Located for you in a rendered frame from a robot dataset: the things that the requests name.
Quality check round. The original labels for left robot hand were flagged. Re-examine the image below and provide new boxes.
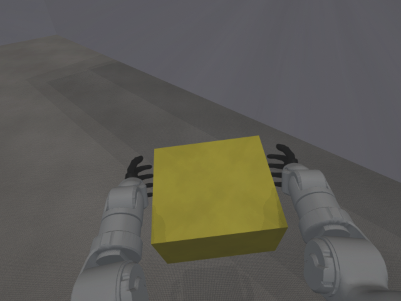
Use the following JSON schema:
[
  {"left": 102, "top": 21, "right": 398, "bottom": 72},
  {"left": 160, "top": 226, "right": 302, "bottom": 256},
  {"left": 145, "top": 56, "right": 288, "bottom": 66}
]
[{"left": 125, "top": 156, "right": 154, "bottom": 197}]

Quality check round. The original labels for right robot forearm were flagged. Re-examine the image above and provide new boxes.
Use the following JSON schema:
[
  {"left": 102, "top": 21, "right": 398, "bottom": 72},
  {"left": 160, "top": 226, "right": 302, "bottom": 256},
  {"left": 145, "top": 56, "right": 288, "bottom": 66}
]
[{"left": 281, "top": 163, "right": 388, "bottom": 285}]

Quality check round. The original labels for right robot hand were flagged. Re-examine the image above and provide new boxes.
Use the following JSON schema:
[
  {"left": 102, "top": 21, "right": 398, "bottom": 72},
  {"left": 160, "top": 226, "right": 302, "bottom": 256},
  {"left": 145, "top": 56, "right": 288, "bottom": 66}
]
[{"left": 267, "top": 144, "right": 298, "bottom": 187}]

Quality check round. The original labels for carton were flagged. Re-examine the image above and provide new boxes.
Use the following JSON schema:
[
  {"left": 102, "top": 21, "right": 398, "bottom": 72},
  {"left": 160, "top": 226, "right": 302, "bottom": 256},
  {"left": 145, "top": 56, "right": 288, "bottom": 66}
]
[{"left": 151, "top": 135, "right": 288, "bottom": 264}]

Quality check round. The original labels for left robot upper arm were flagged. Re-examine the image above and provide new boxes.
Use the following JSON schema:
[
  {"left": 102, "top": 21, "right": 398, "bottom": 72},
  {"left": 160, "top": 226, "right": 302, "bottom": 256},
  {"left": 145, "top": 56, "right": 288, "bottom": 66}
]
[{"left": 71, "top": 260, "right": 149, "bottom": 301}]

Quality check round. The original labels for right robot upper arm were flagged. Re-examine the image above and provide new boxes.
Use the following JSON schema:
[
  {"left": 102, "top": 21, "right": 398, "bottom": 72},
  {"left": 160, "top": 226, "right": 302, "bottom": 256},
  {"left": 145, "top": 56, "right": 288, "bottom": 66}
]
[{"left": 303, "top": 235, "right": 401, "bottom": 301}]

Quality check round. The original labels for left robot forearm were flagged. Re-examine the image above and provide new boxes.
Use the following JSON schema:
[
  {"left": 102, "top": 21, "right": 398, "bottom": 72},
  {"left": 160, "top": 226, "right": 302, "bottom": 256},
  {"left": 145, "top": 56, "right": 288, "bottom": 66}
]
[{"left": 71, "top": 177, "right": 148, "bottom": 300}]

